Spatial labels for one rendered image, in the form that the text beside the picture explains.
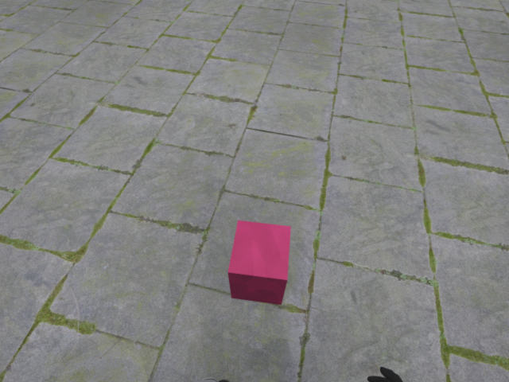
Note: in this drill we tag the carton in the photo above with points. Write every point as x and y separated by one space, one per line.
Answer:
258 268

